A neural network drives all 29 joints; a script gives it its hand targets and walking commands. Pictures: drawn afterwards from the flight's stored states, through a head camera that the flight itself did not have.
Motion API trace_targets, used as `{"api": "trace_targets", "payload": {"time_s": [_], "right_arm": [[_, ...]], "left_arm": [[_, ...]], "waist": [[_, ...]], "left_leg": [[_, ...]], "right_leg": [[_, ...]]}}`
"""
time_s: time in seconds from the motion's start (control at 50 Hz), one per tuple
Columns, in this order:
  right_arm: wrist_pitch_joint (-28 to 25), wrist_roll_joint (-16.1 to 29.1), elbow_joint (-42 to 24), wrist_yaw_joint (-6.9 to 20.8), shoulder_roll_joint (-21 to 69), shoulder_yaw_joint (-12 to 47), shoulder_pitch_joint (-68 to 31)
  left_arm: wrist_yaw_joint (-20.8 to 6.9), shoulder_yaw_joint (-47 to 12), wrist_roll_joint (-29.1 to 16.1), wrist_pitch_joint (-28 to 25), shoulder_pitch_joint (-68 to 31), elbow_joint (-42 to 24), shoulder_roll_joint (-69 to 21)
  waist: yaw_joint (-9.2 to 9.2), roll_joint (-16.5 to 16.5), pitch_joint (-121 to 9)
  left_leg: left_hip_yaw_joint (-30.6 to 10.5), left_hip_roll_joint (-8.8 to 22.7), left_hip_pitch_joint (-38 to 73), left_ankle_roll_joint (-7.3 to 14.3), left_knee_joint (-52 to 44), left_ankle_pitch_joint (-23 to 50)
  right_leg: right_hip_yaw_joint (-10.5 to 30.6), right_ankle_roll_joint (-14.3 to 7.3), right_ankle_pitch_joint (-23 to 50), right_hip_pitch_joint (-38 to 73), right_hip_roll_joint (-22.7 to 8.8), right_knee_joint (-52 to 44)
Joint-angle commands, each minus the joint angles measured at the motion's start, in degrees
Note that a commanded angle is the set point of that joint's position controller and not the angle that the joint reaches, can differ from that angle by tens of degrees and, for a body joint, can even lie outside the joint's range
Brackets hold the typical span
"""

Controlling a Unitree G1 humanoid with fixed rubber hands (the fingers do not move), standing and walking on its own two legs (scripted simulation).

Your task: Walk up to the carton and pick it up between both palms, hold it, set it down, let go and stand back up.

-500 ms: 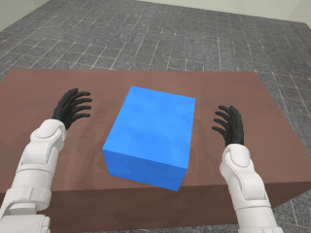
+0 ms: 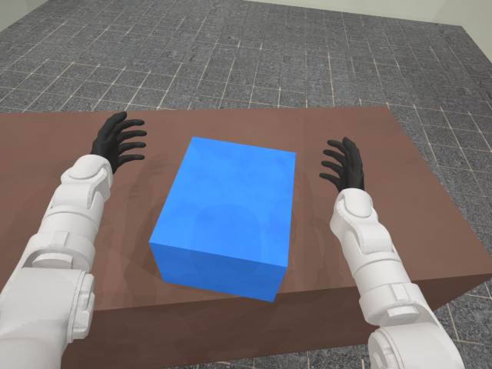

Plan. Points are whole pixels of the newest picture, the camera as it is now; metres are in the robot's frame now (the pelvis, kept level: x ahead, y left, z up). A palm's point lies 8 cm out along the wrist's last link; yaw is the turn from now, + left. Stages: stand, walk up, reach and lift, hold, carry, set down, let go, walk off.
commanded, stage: reach and lift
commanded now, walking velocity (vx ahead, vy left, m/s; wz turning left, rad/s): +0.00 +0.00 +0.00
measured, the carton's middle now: (231, 215) +0.40 +0.00 -0.04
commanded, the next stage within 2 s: none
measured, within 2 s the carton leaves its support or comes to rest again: neither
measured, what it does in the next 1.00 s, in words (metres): stands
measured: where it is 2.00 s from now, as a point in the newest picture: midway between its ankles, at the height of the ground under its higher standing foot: outside the picture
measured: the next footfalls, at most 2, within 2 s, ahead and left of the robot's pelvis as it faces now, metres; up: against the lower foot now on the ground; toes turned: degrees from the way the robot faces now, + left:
none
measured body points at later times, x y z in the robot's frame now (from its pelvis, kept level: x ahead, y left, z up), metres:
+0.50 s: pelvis -0.01 +0.01 -0.01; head +0.05 +0.04 +0.43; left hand +0.43 +0.21 +0.02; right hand +0.36 -0.19 +0.02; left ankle -0.02 +0.11 -0.74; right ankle +0.01 -0.13 -0.74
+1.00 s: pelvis -0.03 +0.01 -0.03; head +0.05 +0.05 +0.41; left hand +0.44 +0.19 +0.00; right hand +0.37 -0.17 +0.00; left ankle -0.02 +0.11 -0.74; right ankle +0.01 -0.13 -0.74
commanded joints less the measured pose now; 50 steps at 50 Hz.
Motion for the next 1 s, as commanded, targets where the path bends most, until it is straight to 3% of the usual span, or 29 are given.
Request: {"api": "trace_targets", "payload": {"time_s": [0.0,0.08,0.14,0.18,0.24,0.26,0.3,0.34,0.38,0.4,0.48,0.54,0.56,0.6,0.62,0.66,0.68,0.7,0.74,0.78,0.8,0.82,0.84,0.86,0.9,0.92,0.94,0.96,0.98], "right_arm": [[-4.4,1.9,1.2,0.7,-5.7,0.1,-23.2],[-7.3,1.3,6.1,1.1,-5.7,-1.2,-22.9],[-9.7,1.2,10.9,1.5,-4.5,1.2,-23.1],[-12.0,1.2,11.3,1.7,-3.8,-0.3,-25.3],[-14.4,2.0,16.2,3.1,-3.0,1.4,-26.0],[-15.1,1.3,16.2,3.3,-3.4,1.6,-25.6],[-18.1,0.5,19.0,3.2,-5.2,-1.0,-27.0],[-19.6,1.9,17.5,3.8,-1.9,0.9,-28.2],[-21.8,1.4,23.1,4.4,-2.8,-0.6,-25.2],[-22.8,0.9,25.3,4.5,-2.6,-0.4,-25.9],[-26.3,0.1,28.3,4.9,-2.5,-1.8,-29.0],[-28.8,0.2,31.8,4.9,-2.9,-4.2,-29.9],[-29.6,1.5,28.5,5.2,-3.3,-2.6,-32.2],[-30.3,1.3,32.0,5.6,-3.3,-3.2,-31.1],[-30.6,0.7,31.5,4.9,-4.9,-4.3,-33.1],[-30.8,1.5,31.9,4.9,-2.2,-3.9,-32.0],[-31.0,2.3,32.4,5.2,-2.4,-1.0,-30.8],[-31.3,1.5,34.4,5.2,-4.2,-3.6,-32.2],[-31.9,1.2,33.9,4.8,-3.5,-3.2,-34.0],[-32.6,0.5,34.7,4.4,-3.4,-2.5,-31.9],[-32.1,0.1,37.4,4.2,-2.2,-4.6,-33.1],[-32.3,-0.7,35.1,4.4,-2.8,-5.3,-37.1],[-31.8,-0.6,37.5,4.6,-2.2,-6.0,-34.9],[-31.3,0.0,38.0,4.9,-0.2,-3.9,-34.9],[-31.4,-1.6,36.0,5.0,0.7,-5.3,-37.1],[-31.4,-2.0,37.6,4.9,1.0,-5.8,-35.4],[-31.7,-1.9,36.4,4.5,2.1,-5.0,-35.6],[-31.6,-2.7,36.0,4.6,1.8,-5.4,-35.5],[-31.4,-4.7,36.9,4.3,3.2,-6.5,-36.2]], "left_arm": [[0.7,1.2,-0.1,-4.6,-26.5,-2.6,8.5],[1.2,-0.3,-0.5,-8.4,-26.4,0.8,7.6],[0.2,1.4,1.2,-9.8,-24.4,9.7,7.0],[0.6,-2.4,-1.0,-13.1,-27.8,5.7,4.5],[0.5,-4.0,-2.0,-16.5,-26.5,13.8,3.1],[0.3,-3.5,-2.6,-17.1,-26.7,14.6,2.9],[0.8,-6.3,-2.8,-19.5,-27.5,12.8,1.3],[0.9,-5.8,-3.3,-21.3,-28.0,16.5,0.9],[1.7,-7.0,-2.9,-23.5,-27.5,15.7,-0.4],[1.5,-5.8,-2.2,-24.5,-28.7,17.9,0.8],[2.1,-6.1,-3.3,-27.6,-31.2,20.1,-0.2],[2.8,-7.5,-2.5,-29.5,-34.5,19.0,-1.1],[3.1,-6.9,-3.7,-30.6,-34.0,19.6,-0.4],[3.5,-6.2,-3.7,-31.2,-34.9,22.9,-0.4],[3.4,-7.7,-3.7,-31.0,-36.1,22.5,-0.6],[3.1,-8.2,-3.5,-30.8,-34.7,24.8,-2.4],[3.4,-5.0,-2.5,-31.0,-33.8,27.1,0.1],[3.4,-7.3,-2.6,-30.8,-33.1,26.7,-1.4],[3.2,-8.3,-2.8,-31.3,-34.1,26.8,-3.2],[3.0,-6.0,-2.1,-31.2,-32.9,27.3,-2.3],[3.1,-6.8,-1.9,-31.2,-34.6,27.3,-2.8],[3.2,-7.6,-1.8,-31.4,-36.1,25.4,-4.1],[3.7,-9.0,-2.4,-31.8,-37.8,24.1,-4.5],[3.6,-8.3,-2.7,-31.5,-35.2,27.0,-5.2],[3.8,-6.5,0.1,-31.4,-37.6,24.8,-5.4],[3.7,-7.8,-0.3,-31.3,-36.9,25.0,-8.4],[3.7,-6.3,0.5,-30.6,-34.8,26.6,-7.7],[3.6,-4.6,0.0,-30.5,-34.9,29.2,-6.1],[3.3,-5.5,0.9,-30.8,-37.5,26.5,-8.2]], "waist": [[-1.93,5.9,-25.5],[-3.67,6.4,-27.1],[-1.02,5.4,-24.4],[-3.83,8.4,-27.5],[-2.11,6.5,-26.7],[-2.3,5.0,-27.3],[-4.77,8.0,-28.6],[-1.46,8.5,-31.2],[-3.23,10.6,-33.1],[-1.92,10.9,-31.8],[-1.82,10.4,-37.2],[-2.98,14.6,-40.3],[-0.6,12.8,-43.8],[-0.47,13.7,-45.1],[-2.33,12.9,-46.8],[-2.41,13.3,-47.1],[0.16,10.4,-45.9],[-1.21,12.6,-46.2],[-2.29,11.0,-44.3],[-1.15,10.6,-44.0],[-3.26,10.0,-42.2],[-2.0,10.6,-43.4],[-4.48,12.3,-41.2],[-1.94,10.9,-39.0],[-0.95,12.3,-41.2],[-3.47,12.1,-40.0],[-1.01,10.6,-39.5],[-0.67,8.4,-38.0],[-2.4,9.7,-38.7]], "left_leg": [[1.0,-0.3,-0.6,-1.8,-0.2,20.7],[1.4,-0.8,-1.8,-1.8,0.7,20.4],[1.5,-0.8,-3.1,-1.3,0.8,19.2],[1.1,-0.8,-1.6,-2.7,2.1,23.2],[0.1,-0.2,-3.0,-2.3,3.5,21.2],[0.2,-0.7,-4.1,-1.6,3.5,21.4],[-0.9,-0.2,-3.1,-3.0,4.1,22.1],[0.4,-0.9,-8.2,-2.2,5.9,18.5],[-1.2,-0.4,-4.0,-3.6,7.8,22.0],[-1.2,-0.4,-6.5,-3.9,9.0,22.4],[-2.0,0.2,-9.3,-4.5,11.8,21.6],[-1.3,-0.6,-9.4,-5.9,14.4,21.6],[-1.2,-0.1,-11.2,-5.4,15.2,20.2],[-0.8,-0.5,-12.3,-6.2,16.1,21.1],[-0.9,-0.6,-12.9,-6.0,15.7,20.3],[-0.1,-1.0,-13.0,-5.8,16.7,19.9],[-0.2,-0.9,-12.9,-5.0,16.8,21.3],[-0.4,-1.0,-13.2,-5.9,16.6,20.3],[-0.8,-1.1,-14.6,-5.1,17.1,17.8],[0.1,-1.3,-16.1,-5.0,17.4,19.3],[-0.2,-0.9,-16.0,-5.2,17.2,18.1],[-1.0,-0.7,-17.2,-5.3,17.2,15.9],[-1.4,-0.7,-15.4,-5.8,16.4,14.0],[-1.3,-0.9,-17.0,-5.1,16.5,13.4],[-1.0,-0.5,-17.3,-5.2,16.2,13.3],[-1.3,-1.1,-15.6,-5.2,15.9,13.3],[-0.3,-1.1,-18.2,-5.0,16.2,13.6],[-0.4,-1.1,-20.2,-4.1,16.2,11.8],[-0.3,-1.3,-20.3,-4.0,15.2,10.0]], "right_leg": [[-0.2,-1.2,24.6,9.3,1.3,2.3],[0.2,-1.6,25.7,8.9,1.4,3.0],[0.3,-1.5,24.1,6.2,1.0,2.5],[-0.6,-1.9,24.5,3.4,1.3,3.0],[-1.0,-2.7,19.3,-1.4,1.5,4.6],[-0.4,-2.4,20.2,0.0,1.3,4.6],[-2.1,-2.3,17.5,-4.2,2.0,5.2],[-0.5,-2.5,14.0,-6.2,1.0,6.3],[-2.4,-2.5,14.3,-9.9,1.8,7.6],[-2.3,-2.5,13.2,-11.7,1.4,8.8],[-2.7,-1.9,9.9,-17.7,1.6,12.0],[-3.2,-2.5,8.5,-21.9,1.6,12.7],[-2.6,-2.5,7.8,-21.3,1.6,13.6],[-2.8,-2.4,8.6,-21.9,1.8,14.4],[-3.5,-2.7,9.0,-21.0,2.2,13.9],[-2.9,-2.6,8.9,-22.2,2.0,14.8],[-2.4,-1.8,8.7,-21.6,2.1,15.0],[-2.7,-2.4,8.9,-21.9,2.1,14.9],[-2.6,-2.4,8.0,-23.0,2.2,15.1],[-2.3,-2.4,10.5,-20.4,2.3,15.1],[-2.4,-2.0,9.0,-22.4,2.0,14.6],[-2.4,-2.3,5.8,-24.9,2.1,15.4],[-3.2,-2.8,4.2,-25.3,2.3,14.9],[-2.1,-2.6,4.5,-24.9,2.0,14.9],[-2.6,-2.5,2.9,-26.2,2.0,15.5],[-2.6,-3.1,4.6,-25.2,2.1,14.4],[-2.1,-2.6,5.1,-24.7,2.1,14.6],[-1.8,-2.2,3.6,-23.6,1.9,14.7],[-2.3,-2.4,2.8,-23.1,1.5,14.1]]}}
